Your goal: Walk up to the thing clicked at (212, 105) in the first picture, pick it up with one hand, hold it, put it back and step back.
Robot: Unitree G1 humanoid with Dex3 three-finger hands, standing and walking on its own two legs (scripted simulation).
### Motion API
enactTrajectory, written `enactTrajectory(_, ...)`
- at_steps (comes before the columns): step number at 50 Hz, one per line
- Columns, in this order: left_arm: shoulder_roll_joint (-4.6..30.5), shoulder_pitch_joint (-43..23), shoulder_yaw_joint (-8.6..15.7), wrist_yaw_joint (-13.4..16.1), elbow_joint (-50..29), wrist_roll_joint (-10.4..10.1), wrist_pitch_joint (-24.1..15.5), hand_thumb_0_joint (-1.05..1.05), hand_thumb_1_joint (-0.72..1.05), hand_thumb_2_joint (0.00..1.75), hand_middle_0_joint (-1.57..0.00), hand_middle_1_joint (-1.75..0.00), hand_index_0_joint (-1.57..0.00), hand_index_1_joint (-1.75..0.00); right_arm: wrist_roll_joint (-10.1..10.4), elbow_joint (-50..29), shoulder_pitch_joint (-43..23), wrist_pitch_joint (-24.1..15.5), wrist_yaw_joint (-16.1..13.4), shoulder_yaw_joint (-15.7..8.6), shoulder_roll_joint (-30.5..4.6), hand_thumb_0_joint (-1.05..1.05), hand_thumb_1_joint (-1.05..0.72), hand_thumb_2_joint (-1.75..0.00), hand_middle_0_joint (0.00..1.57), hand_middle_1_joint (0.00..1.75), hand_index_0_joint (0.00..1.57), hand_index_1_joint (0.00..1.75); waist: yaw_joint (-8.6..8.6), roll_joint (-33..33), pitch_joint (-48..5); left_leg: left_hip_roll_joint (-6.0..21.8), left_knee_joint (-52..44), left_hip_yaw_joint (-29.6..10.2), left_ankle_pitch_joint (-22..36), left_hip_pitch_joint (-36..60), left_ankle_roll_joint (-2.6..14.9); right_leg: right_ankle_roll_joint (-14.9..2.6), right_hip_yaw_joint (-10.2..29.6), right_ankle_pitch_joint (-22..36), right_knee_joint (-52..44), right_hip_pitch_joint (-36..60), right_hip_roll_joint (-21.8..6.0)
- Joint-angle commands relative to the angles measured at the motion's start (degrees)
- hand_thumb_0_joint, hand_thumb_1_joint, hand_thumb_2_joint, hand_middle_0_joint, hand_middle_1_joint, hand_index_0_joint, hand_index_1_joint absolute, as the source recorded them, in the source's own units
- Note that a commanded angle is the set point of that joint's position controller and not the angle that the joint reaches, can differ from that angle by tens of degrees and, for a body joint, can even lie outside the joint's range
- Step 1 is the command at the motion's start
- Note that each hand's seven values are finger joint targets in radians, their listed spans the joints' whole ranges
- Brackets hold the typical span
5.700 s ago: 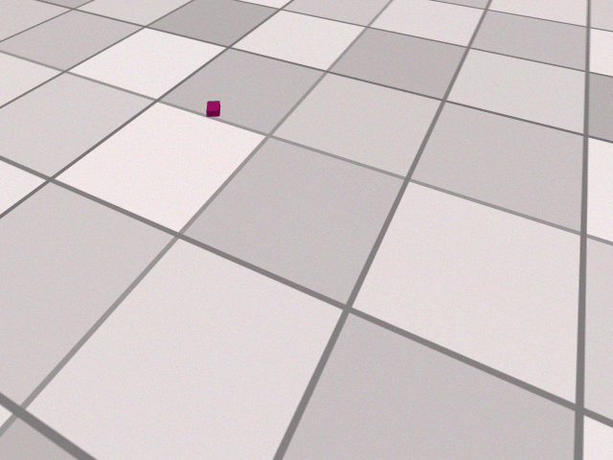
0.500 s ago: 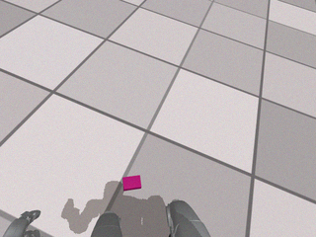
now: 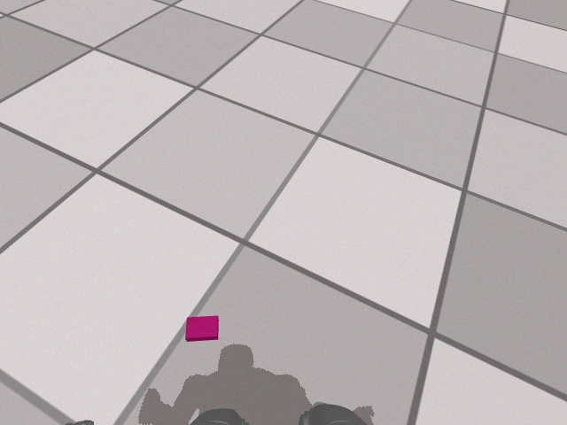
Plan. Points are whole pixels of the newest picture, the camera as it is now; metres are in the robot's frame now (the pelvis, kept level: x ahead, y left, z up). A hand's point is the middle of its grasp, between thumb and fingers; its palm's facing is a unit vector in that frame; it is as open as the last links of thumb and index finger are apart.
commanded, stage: walk up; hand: left
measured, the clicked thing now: (202, 328) +0.47 +0.23 -0.72
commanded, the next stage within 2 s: stand in 1.88 s
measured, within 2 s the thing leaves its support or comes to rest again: neither
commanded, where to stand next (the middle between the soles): +0.11 +0.00 m, yaw +0 degrees
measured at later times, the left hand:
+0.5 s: hand out of the picture +0.06 +0.23 -0.12, palm faces +0.05 -0.91 -0.40, open 7.4 cm
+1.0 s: hand out of the picture +0.12 +0.25 -0.12, palm faces +0.02 -0.94 -0.33, open 7.4 cm
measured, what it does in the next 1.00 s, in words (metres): steps on the spot: right foot, then left foot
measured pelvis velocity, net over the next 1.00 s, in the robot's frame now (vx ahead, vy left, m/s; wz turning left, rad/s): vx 0.02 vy -0.01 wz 0.03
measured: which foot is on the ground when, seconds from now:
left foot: down 0.00-0.18, up 0.20-0.46, down 0.48-1.00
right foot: up 0.00-0.12, down 0.14-1.00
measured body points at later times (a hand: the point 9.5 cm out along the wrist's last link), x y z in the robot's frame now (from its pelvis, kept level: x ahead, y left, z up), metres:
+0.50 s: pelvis +0.00 -0.05 +0.02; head +0.02 -0.06 +0.47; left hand +0.05 +0.28 -0.09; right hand +0.10 -0.37 -0.10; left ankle +0.00 +0.10 -0.71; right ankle +0.03 -0.16 -0.71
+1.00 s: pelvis +0.02 -0.01 +0.04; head +0.04 +0.00 +0.49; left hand +0.12 +0.30 -0.09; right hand +0.13 -0.31 -0.08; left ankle +0.00 +0.10 -0.71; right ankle +0.03 -0.16 -0.71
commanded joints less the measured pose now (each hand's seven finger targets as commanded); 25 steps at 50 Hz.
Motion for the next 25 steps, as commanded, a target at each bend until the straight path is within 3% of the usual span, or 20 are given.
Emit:
enactTrajectory(1, 12.72, -3.81, 3.02, 1.51, -2.19, -0.33, -2.82, 0.00, 0.90, 0.90, -0.20, -0.30, -0.20, -0.30, 0.67, -4.96, -3.65, -2.09, -0.27, -4.19, -18.00, 0.00, -0.90, -0.90, 0.20, 0.30, 0.20, 0.30, -0.96, 5.37, -1.69, 24.77, -19.78, -34.37, 7.77, 5.98, 12.88, 1.25, 9.60, -8.13, 4.58, -4.57, -3.94)
enactTrajectory(2, 11.15, -4.53, 2.94, 1.27, -1.44, -0.83, -3.15, 0.00, 0.90, 0.90, -0.20, -0.30, -0.20, -0.30, 0.63, -4.26, -3.65, -2.01, -0.22, -3.39, -16.65, 0.00, -0.90, -0.90, 0.20, 0.30, 0.20, 0.30, -0.69, 6.15, -1.82, 21.39, -18.58, -28.57, 12.83, 5.42, 10.57, 1.21, 9.46, -5.58, 2.75, -2.91, -3.85)
enactTrajectory(3, 10.62, -3.79, 2.75, 1.23, -0.61, -1.17, -3.53, 0.00, 0.90, 0.90, -0.20, -0.30, -0.20, -0.30, 0.82, -4.20, -4.58, -1.86, 0.02, -3.27, -16.08, 0.00, -0.90, -0.90, 0.20, 0.30, 0.20, 0.30, -0.48, 8.59, -2.89, 19.31, -18.23, -23.69, 13.20, 4.80, 8.16, 0.89, 7.44, -2.45, -0.93, -0.32, -3.47)
enactTrajectory(5, 10.03, 0.38, 2.32, 1.38, 2.44, -1.24, -5.00, 0.00, 0.90, 0.90, -0.20, -0.30, -0.20, -0.30, 1.33, -3.81, -7.67, -0.60, 1.03, -3.12, -15.27, 0.00, -0.90, -0.90, 0.20, 0.30, 0.20, 0.30, 1.59, 12.01, -6.47, 13.80, -13.30, -13.99, 12.63, 2.24, 3.32, 0.86, 3.95, 7.75, -13.77, 10.47, -1.41)
enactTrajectory(6, 10.54, 1.02, 2.35, 1.89, 3.30, -0.98, -5.71, 0.00, 0.90, 0.90, -0.20, -0.30, -0.20, -0.30, 1.34, -3.88, -8.34, 0.39, 1.37, -2.67, -13.83, 0.00, -0.90, -0.90, 0.20, 0.30, 0.20, 0.30, 1.72, 11.49, -7.04, 11.88, -10.41, -11.23, 13.58, 1.30, 1.60, 1.27, 4.75, 11.43, -17.51, 13.44, -1.41)
enactTrajectory(7, 12.72, 0.74, 2.80, 2.49, 3.87, -0.45, -6.39, 0.00, 0.90, 0.90, -0.20, -0.30, -0.20, -0.30, 1.46, -3.99, -6.59, 1.04, 1.71, -2.22, -11.92, 0.00, -0.90, -0.90, 0.20, 0.30, 0.20, 0.30, 1.20, 6.56, -6.88, 9.49, -5.94, -8.92, 13.91, -2.54, -0.30, 0.54, 10.87, 13.14, -19.71, 16.70, -4.90)
enactTrajectory(8, 15.61, -0.22, 2.98, 2.88, 3.83, -0.10, -7.04, 0.00, 0.90, 0.90, -0.20, -0.30, -0.20, -0.30, 1.44, -3.62, -5.53, 1.81, 2.03, -2.18, -10.48, 0.00, -0.90, -0.90, 0.20, 0.30, 0.20, 0.30, 0.03, 0.11, -5.74, 5.17, -0.55, -7.32, 5.60, -5.81, -2.59, -3.86, 26.08, 7.00, -25.19, 14.40, -13.90)
enactTrajectory(9, 17.07, -2.02, 3.00, 2.93, 4.24, -0.24, -7.20, 0.00, 0.90, 0.90, -0.20, -0.30, -0.20, -0.30, 1.26, -2.97, -7.32, 2.57, 1.69, -2.93, -11.87, 0.00, -0.90, -0.90, 0.20, 0.30, 0.20, 0.30, -0.28, -0.74, -3.04, 5.30, 2.12, -7.37, -7.06, -4.79, -2.73, -7.51, 30.70, 4.42, -26.66, 9.58, -18.55)
enactTrajectory(10, 15.77, -2.25, 2.68, 3.06, 4.34, -0.12, -7.57, 0.00, 0.90, 0.90, -0.20, -0.30, -0.20, -0.30, 1.29, -2.20, -7.71, 2.95, 1.88, -3.18, -12.17, 0.00, -0.90, -0.90, 0.20, 0.30, 0.20, 0.30, -0.31, 0.95, -2.59, 5.54, 3.41, -8.86, -8.97, -5.72, -2.74, -8.14, 30.93, 5.72, -27.17, 10.63, -18.97)
enactTrajectory(13, 15.00, -2.82, 2.61, 3.71, 5.29, 0.36, -8.25, 0.00, 0.90, 0.90, -0.20, -0.30, -0.20, -0.30, 1.58, -0.90, -8.85, 3.46, 2.61, -3.02, -11.20, 0.00, -0.90, -0.90, 0.20, 0.30, 0.20, 0.30, 0.27, -2.21, -2.58, 6.53, 3.46, -10.84, -5.51, -7.88, -2.78, -5.12, 27.11, 7.55, -28.86, 14.10, -17.38)
enactTrajectory(15, 14.60, -4.34, 2.57, 3.57, 5.46, 0.65, -8.38, 0.00, 0.90, 0.90, -0.20, -0.30, -0.20, -0.30, 1.45, 0.44, -8.16, 3.49, 2.94, -3.03, -11.00, 0.00, -0.90, -0.90, 0.20, 0.30, 0.20, 0.30, -0.14, -3.47, -4.30, 6.56, 2.89, -9.69, -4.20, -4.89, -3.15, -5.36, 23.51, 8.29, -28.81, 13.59, -15.97)
enactTrajectory(18, 13.32, -4.95, 2.21, 3.43, 6.31, 0.51, -8.17, 0.00, 0.90, 0.90, -0.20, -0.30, -0.20, -0.30, 1.41, 1.77, -9.44, 3.71, 3.19, -2.75, -10.18, 0.00, -0.90, -0.90, 0.20, 0.30, 0.20, 0.30, 0.25, -4.91, -4.20, 5.78, -0.48, -7.93, -2.64, -2.71, -3.89, -3.52, 18.71, 10.60, -28.85, 13.64, -13.30)
enactTrajectory(20, 13.42, -7.74, 2.17, 2.92, 6.02, 0.51, -7.69, 0.00, 0.90, 0.90, -0.20, -0.30, -0.20, -0.30, 1.36, 2.96, -8.68, 3.26, 3.23, -2.52, -9.83, 0.00, -0.90, -0.90, 0.20, 0.30, 0.20, 0.30, -0.77, -6.26, -4.41, 5.50, -5.79, -5.75, -1.86, 2.78, -4.15, -4.92, 15.94, 9.59, -28.34, 10.18, -13.08)
enactTrajectory(22, 12.84, -8.90, 1.79, 2.55, 6.47, 0.12, -6.84, 0.00, 0.90, 0.90, -0.20, -0.30, -0.20, -0.30, 1.12, 4.57, -8.33, 2.79, 3.20, -2.72, -9.91, 0.00, -0.90, -0.90, 0.20, 0.30, 0.20, 0.30, -1.56, -3.54, -4.22, 4.16, -13.68, -3.92, 4.13, 10.37, -4.18, -3.98, 12.50, 7.02, -25.79, 5.24, -11.53)
enactTrajectory(23, 11.67, -8.67, 1.31, 2.39, 6.83, -0.16, -6.57, 0.00, 0.90, 0.90, -0.20, -0.30, -0.20, -0.30, 0.79, 4.81, -8.75, 2.51, 3.07, -2.85, -10.39, 0.00, -0.90, -0.90, 0.20, 0.30, 0.20, 0.30, -1.83, -1.53, -4.40, 4.55, -16.86, -4.83, 7.17, 12.95, -4.03, -2.48, 10.73, 6.26, -24.66, 3.94, -10.21)
enactTrajectory(24, 10.65, -8.69, 0.85, 2.16, 6.93, -0.39, -6.46, 0.00, 0.90, 0.90, -0.20, -0.30, -0.20, -0.30, 0.40, 4.78, -9.00, 2.28, 2.96, -3.26, -11.66, 0.00, -0.90, -0.90, 0.20, 0.30, 0.20, 0.30, -2.11, 0.12, -5.54, 6.77, -17.19, -8.02, 8.45, 16.08, -3.21, -0.67, 10.03, 4.76, -23.99, 1.34, -9.35)
enactTrajectory(25, 9.36, -8.93, 0.46, 2.03, 6.95, -0.58, -6.40, 0.00, 0.90, 0.90, -0.20, -0.30, -0.20, -0.30, 0.37, 4.21, -10.41, 1.95, 2.86, -3.44, -13.39, 0.00, -0.90, -0.90, 0.20, 0.30, 0.20, 0.30, -1.71, 3.47, -6.14, 11.67, -20.49, -14.90, 4.37, 14.75, -1.93, 0.96, 8.17, 2.79, -23.05, 1.15, -7.06)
